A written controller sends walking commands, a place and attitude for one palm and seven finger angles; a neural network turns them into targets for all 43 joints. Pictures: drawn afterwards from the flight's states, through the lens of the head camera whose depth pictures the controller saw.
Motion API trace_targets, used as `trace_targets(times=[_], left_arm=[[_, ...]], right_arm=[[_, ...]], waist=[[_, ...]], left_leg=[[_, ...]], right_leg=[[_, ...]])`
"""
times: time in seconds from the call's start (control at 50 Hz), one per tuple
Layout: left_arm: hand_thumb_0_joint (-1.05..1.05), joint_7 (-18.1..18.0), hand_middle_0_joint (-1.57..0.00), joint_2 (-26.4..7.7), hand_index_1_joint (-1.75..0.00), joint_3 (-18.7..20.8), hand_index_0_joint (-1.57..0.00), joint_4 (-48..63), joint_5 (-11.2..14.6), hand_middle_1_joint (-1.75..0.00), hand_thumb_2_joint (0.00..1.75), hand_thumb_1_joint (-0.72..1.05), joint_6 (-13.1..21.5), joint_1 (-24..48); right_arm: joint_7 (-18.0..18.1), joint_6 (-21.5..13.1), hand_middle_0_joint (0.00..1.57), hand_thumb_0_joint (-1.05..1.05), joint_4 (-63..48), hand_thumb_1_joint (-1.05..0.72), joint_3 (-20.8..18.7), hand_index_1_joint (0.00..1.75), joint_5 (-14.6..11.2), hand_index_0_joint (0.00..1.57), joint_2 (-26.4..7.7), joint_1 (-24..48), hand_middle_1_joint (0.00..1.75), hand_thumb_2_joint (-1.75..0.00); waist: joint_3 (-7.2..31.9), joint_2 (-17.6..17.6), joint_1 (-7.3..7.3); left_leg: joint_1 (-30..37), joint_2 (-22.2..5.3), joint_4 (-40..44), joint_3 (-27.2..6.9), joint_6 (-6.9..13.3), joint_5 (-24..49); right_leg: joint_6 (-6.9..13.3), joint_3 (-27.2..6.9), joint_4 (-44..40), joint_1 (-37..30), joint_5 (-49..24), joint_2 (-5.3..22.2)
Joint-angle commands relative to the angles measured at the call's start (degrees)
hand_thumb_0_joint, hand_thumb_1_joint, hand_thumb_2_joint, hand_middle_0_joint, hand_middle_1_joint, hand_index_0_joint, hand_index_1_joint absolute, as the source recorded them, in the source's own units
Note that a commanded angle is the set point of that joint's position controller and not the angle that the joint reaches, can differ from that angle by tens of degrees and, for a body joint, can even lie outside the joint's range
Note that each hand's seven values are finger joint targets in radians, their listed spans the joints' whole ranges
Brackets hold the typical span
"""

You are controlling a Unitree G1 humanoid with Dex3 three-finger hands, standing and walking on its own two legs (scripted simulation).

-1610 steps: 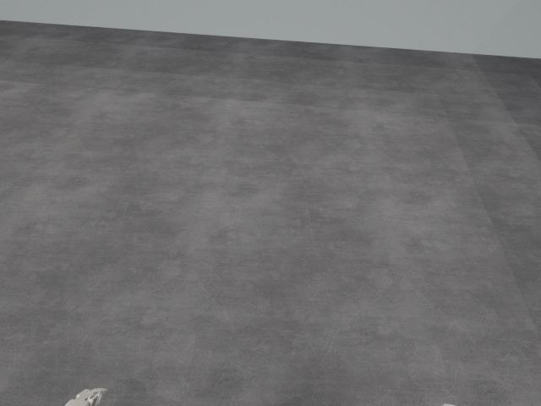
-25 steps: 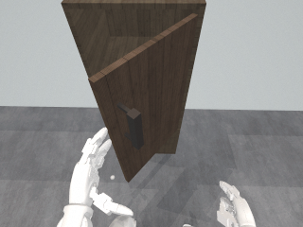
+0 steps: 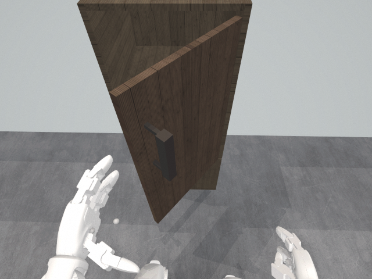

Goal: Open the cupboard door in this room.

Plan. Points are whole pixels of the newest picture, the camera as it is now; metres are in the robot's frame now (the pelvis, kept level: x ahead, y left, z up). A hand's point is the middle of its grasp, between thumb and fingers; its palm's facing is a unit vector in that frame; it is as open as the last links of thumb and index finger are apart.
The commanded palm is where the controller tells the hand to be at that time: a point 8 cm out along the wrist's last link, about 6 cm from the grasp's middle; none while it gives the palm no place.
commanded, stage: draw the hand back to the body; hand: left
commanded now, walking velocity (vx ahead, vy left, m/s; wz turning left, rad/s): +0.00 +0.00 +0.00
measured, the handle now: (160, 152) +0.37 +0.08 +0.07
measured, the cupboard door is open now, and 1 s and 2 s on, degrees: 51 51 51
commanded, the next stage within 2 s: step back with the hand held close in 1.42 s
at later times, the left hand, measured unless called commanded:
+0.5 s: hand (58, 212) +0.20 +0.20 +0.15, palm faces +0.18 -0.94 -0.28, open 15.3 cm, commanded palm +0.17 +0.25 +0.17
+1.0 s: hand out of the picture +0.23 +0.28 +0.22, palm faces +0.42 -0.82 -0.39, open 9.5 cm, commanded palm +0.18 +0.32 +0.24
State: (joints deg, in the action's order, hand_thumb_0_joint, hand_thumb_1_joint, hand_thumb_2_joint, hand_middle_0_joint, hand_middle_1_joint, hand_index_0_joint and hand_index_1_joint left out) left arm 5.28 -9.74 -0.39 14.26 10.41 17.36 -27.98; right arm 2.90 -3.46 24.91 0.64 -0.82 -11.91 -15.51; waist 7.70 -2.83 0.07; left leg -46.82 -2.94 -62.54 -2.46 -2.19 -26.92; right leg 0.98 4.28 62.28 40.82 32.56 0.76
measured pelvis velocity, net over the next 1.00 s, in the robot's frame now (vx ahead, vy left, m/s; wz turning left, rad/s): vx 0.03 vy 0.02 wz -0.03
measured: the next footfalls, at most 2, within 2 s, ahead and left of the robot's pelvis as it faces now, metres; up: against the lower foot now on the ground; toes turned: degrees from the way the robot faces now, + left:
none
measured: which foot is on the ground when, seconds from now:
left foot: down 0.00-1.00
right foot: down 0.00-1.00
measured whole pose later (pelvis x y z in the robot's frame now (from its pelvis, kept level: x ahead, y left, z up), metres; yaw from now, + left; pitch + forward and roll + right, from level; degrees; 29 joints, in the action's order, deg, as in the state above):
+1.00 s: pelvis +0.03 +0.02 +0.08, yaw -1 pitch -3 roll +0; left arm -7.5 -18.9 17.3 23.4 3.2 2.8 -28.2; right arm 5.7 -6.0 34.6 2.5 0.4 -12.4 -11.3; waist 0.0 -2.8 -3.9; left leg -9.4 -1.1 -27.1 1.8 0.0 -14.6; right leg -1.4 1.4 25.0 4.1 17.7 2.1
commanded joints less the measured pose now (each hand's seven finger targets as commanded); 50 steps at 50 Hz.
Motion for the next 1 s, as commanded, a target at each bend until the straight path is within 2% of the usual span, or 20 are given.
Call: trace_targets(times=[0.0, 0.1, 0.12, 0.18, 0.22, 0.24, 0.32, 0.34, 0.36, 0.4, 0.46, 0.52, 0.56, 0.58, 0.62, 0.66, 0.78, 0.86, 0.9, 0.98], left_arm=[[0.00, 0.2, -0.15, -4.7, -0.30, 4.5, -0.15, 14.7, 1.6, -0.30, 0.30, -0.50, 2.1, -0.7], [0.00, 2.1, -0.15, -6.8, -0.30, 7.1, -0.15, 15.6, 3.0, -0.30, 0.30, -0.50, 0.3, -1.6], [0.00, 2.5, -0.15, -6.9, -0.30, 7.1, -0.15, 16.1, 3.2, -0.30, 0.30, -0.50, 0.2, -1.6], [0.00, 3.3, -0.15, -7.4, -0.30, 8.0, -0.15, 17.2, 4.2, -0.30, 0.30, -0.50, -0.2, -1.4], [0.00, 3.7, -0.15, -8.5, -0.30, 9.1, -0.15, 19.3, 4.8, -0.30, 0.30, -0.50, -0.5, -0.1], [0.00, 3.9, -0.15, -8.9, -0.30, 10.3, -0.15, 18.7, 5.4, -0.30, 0.32, -0.47, -0.8, -0.8], [0.00, 5.4, -0.16, -9.7, -0.30, 11.7, -0.16, 20.0, 6.3, -0.30, 0.37, -0.32, -2.7, -1.1], [0.00, -2.1, -0.16, -19.3, -0.30, 13.9, -0.16, 24.9, -2.7, -0.30, 0.39, -0.29, -5.1, 0.1], [0.00, -5.5, -0.16, -13.5, -0.30, 11.4, -0.16, 23.2, -3.5, -0.30, 0.40, -0.26, -7.3, -3.7], [0.00, -8.8, -0.16, -11.3, -0.30, 9.3, -0.16, 21.0, -5.8, -0.30, 0.43, -0.18, -10.4, -5.3], [0.00, -11.5, -0.16, -13.6, -0.30, 11.2, -0.16, 22.6, -7.4, -0.30, 0.48, -0.08, -11.5, -2.6], [0.00, -12.8, -0.17, -14.5, -0.30, 12.6, -0.17, 22.1, -8.0, -0.30, 0.52, 0.02, -11.9, -1.2], [0.00, -13.4, -0.17, -15.3, -0.30, 13.8, -0.17, 23.3, -8.3, -0.30, 0.55, 0.09, -11.7, -0.4], [0.00, -13.6, -0.17, -15.9, -0.30, 14.7, -0.17, 22.0, -8.3, -0.30, 0.57, 0.13, -12.0, -0.9], [0.00, -13.6, -0.18, -15.6, -0.30, 15.2, -0.18, 21.8, -8.1, -0.30, 0.60, 0.20, -11.9, -0.2], [0.00, -13.7, -0.18, -15.8, -0.30, 16.3, -0.18, 22.0, -8.2, -0.30, 0.63, 0.27, -11.7, 0.9], [0.00, -13.7, -0.19, -17.3, -0.30, 19.9, -0.19, 20.5, -7.9, -0.30, 0.72, 0.48, -11.5, 1.8], [0.00, -13.8, -0.19, -18.4, -0.30, 22.7, -0.19, 21.9, -7.7, -0.30, 0.78, 0.62, -10.8, 2.7], [0.00, -13.6, -0.19, -18.4, -0.30, 23.3, -0.19, 21.8, -7.5, -0.30, 0.81, 0.69, -10.8, 3.5], [0.00, -13.8, -0.20, -20.4, -0.30, 26.7, -0.20, 20.4, -7.1, -0.30, 0.87, 0.83, -10.6, 5.0]], right_arm=[[0.8, -3.5, 0.20, 0.00, -10.1, -0.90, -2.3, 0.30, -0.6, 0.20, -6.2, 4.5, 0.30, -0.90], [1.1, -4.0, 0.20, 0.00, -9.9, -0.90, -2.1, 0.30, -0.9, 0.20, -6.6, 4.5, 0.30, -0.90], [1.1, -4.2, 0.20, 0.00, -9.8, -0.90, -1.9, 0.30, -1.0, 0.20, -6.6, 4.7, 0.30, -0.90], [1.3, -4.7, 0.20, 0.00, -9.8, -0.90, -1.6, 0.30, -1.2, 0.20, -6.8, 4.7, 0.30, -0.90], [1.5, -5.3, 0.20, 0.00, -9.7, -0.90, -1.5, 0.30, -1.3, 0.20, -6.8, 4.5, 0.30, -0.90], [1.5, -5.4, 0.20, 0.00, -9.3, -0.90, -1.4, 0.30, -1.4, 0.20, -6.7, 4.4, 0.30, -0.90], [1.7, -6.1, 0.20, 0.00, -9.1, -0.90, -1.1, 0.30, -1.8, 0.20, -6.8, 5.1, 0.30, -0.90], [3.3, -5.4, 0.20, 0.00, -9.4, -0.90, -1.2, 0.30, -0.9, 0.20, -6.7, 5.7, 0.30, -0.90], [3.8, -5.1, 0.20, 0.00, -9.1, -0.90, -0.5, 0.30, -0.7, 0.20, -5.4, 5.4, 0.30, -0.90], [4.1, -4.3, 0.20, 0.00, -7.9, -0.90, -0.3, 0.30, -0.6, 0.20, -5.3, 5.6, 0.30, -0.90], [4.5, -4.0, 0.20, 0.00, -7.0, -0.90, 0.1, 0.30, -0.2, 0.20, -5.9, 6.7, 0.30, -0.90], [4.8, -4.3, 0.20, 0.00, -5.9, -0.90, 0.4, 0.30, 0.1, 0.20, -5.9, 7.7, 0.30, -0.90], [4.8, -4.9, 0.20, 0.00, -5.1, -0.90, 0.5, 0.30, 0.4, 0.20, -6.0, 7.9, 0.30, -0.90], [4.8, -5.1, 0.20, 0.00, -4.5, -0.90, 0.6, 0.30, 0.5, 0.20, -6.2, 8.5, 0.30, -0.90], [4.8, -5.4, 0.20, 0.00, -3.7, -0.90, 0.6, 0.30, 0.5, 0.20, -6.1, 9.1, 0.30, -0.90], [4.5, -5.6, 0.20, 0.00, -2.7, -0.90, 0.6, 0.30, 0.6, 0.20, -6.2, 9.3, 0.30, -0.90], [3.9, -5.9, 0.20, 0.00, -0.7, -0.90, 0.1, 0.30, 0.9, 0.20, -6.5, 10.7, 0.30, -0.90], [3.5, -5.8, 0.20, 0.00, 0.1, -0.90, -0.2, 0.30, 1.2, 0.20, -6.3, 10.9, 0.30, -0.90], [3.4, -5.7, 0.20, 0.00, 0.4, -0.90, -0.3, 0.30, 1.1, 0.20, -6.3, 11.4, 0.30, -0.90], [3.3, -5.3, 0.20, 0.00, 1.4, -0.90, -0.8, 0.30, 1.2, 0.20, -6.5, 11.6, 0.30, -0.90]], waist=[[8.1, 2.3, -0.23], [6.5, 3.6, -0.07], [5.9, 1.7, -0.32], [4.7, 1.8, -0.30], [5.2, 0.1, -0.37], [5.1, 1.5, -0.49], [4.7, -0.5, -0.99], [6.1, -0.9, -3.77], [3.1, -0.6, -2.28], [-1.0, 1.8, -1.64], [-0.6, 0.5, -1.80], [-1.8, 1.3, -2.00], [-0.7, -0.6, -2.34], [-1.5, 1.4, -2.59], [-2.6, 1.5, -2.62], [-2.8, -0.6, -2.74], [-4.0, -0.1, -3.58], [-2.8, -1.2, -3.90], [-4.1, -2.1, -3.85], [-4.2, -0.4, -4.19]], left_leg=[[11.2, 3.6, 10.7, 1.8, 3.3, 9.5], [13.1, 3.6, 12.6, 1.5, 3.4, 9.9], [13.8, 3.6, 13.2, 1.4, 3.3, 9.9], [15.1, 3.4, 14.5, 1.0, 3.3, 9.8], [16.6, 3.5, 15.0, 1.0, 3.3, 10.5], [16.8, 3.5, 15.3, 1.0, 3.3, 10.8], [18.5, 3.5, 16.8, 1.0, 3.2, 11.9], [20.4, 3.0, 19.4, 2.4, 3.4, 12.3], [22.1, 3.1, 20.2, 2.7, 3.5, 12.3], [23.4, 2.5, 21.6, 2.8, 3.7, 12.1], [27.2, 2.4, 24.7, 2.7, 3.7, 12.9], [30.1, 2.4, 27.7, 2.8, 3.8, 13.8], [32.7, 2.4, 29.6, 3.0, 3.8, 15.9], [32.9, 2.3, 30.5, 2.7, 3.8, 16.3], [34.3, 2.2, 32.3, 3.0, 3.7, 16.9], [35.9, 2.3, 33.8, 3.1, 3.6, 18.8], [39.0, 2.0, 37.5, 3.5, 3.3, 22.9], [41.3, 2.0, 38.7, 3.9, 3.1, 26.5], [41.6, 1.8, 39.3, 4.0, 3.0, 27.3], [42.5, 1.9, 39.9, 4.3, 3.0, 27.7]], right_leg=[[-0.6, -2.3, -15.2, -6.2, -15.6, -1.8], [-0.9, -1.8, -17.0, -7.7, -16.5, -1.9], [-0.6, -1.5, -16.9, -7.5, -16.3, -2.0], [-0.5, -0.7, -17.7, -8.1, -15.7, -2.3], [-0.5, -0.7, -18.1, -8.5, -16.9, -2.3], [-0.6, -0.6, -18.5, -9.2, -17.3, -2.4], [-0.5, -0.1, -19.4, -10.9, -18.7, -2.3], [0.3, -3.8, -23.7, -12.4, -18.8, -0.5], [0.2, -2.9, -25.1, -12.0, -18.3, -0.3], [-0.3, -2.0, -27.0, -12.7, -17.5, -0.3], [-0.3, -1.6, -29.2, -15.6, -17.9, -0.3], [-0.5, -1.3, -31.7, -18.6, -18.7, -0.2], [-0.4, -1.1, -32.6, -21.3, -20.8, -0.2], [-0.4, -1.0, -33.6, -22.5, -21.1, -0.3], [-0.5, -1.0, -34.9, -23.9, -21.8, -0.2], [-0.4, -0.8, -35.8, -25.9, -23.4, -0.3], [-0.3, -0.6, -38.8, -30.6, -27.0, -0.5], [-0.3, -0.8, -39.6, -32.8, -30.0, -0.6], [-0.3, -0.8, -40.2, -33.2, -30.6, -0.7], [-0.3, -1.0, -41.7, -34.2, -31.6, -1.0]])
